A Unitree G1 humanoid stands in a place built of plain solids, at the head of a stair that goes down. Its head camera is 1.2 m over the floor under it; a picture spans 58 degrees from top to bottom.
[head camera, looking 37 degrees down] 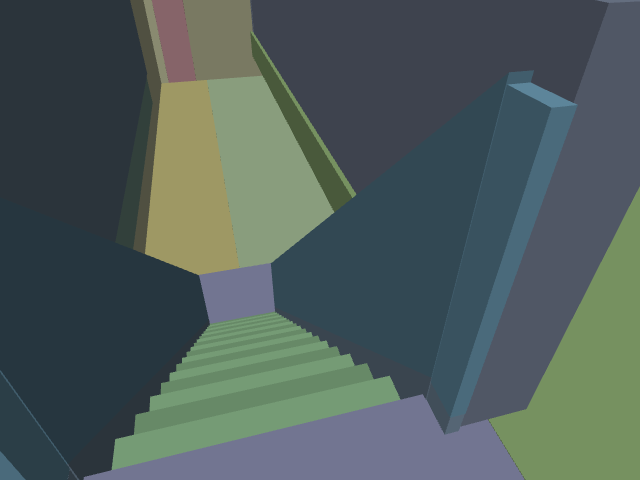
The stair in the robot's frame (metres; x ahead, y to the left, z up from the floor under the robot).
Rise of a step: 0.20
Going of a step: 0.22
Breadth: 0.99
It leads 15 degrees to the left of straight ahead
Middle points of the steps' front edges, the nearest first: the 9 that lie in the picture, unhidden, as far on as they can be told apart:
0.67 0.15 0.00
0.88 0.21 -0.20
1.09 0.27 -0.40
1.31 0.32 -0.61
1.52 0.38 -0.81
1.73 0.43 -1.01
1.95 0.49 -1.22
2.16 0.54 -1.42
2.37 0.60 -1.62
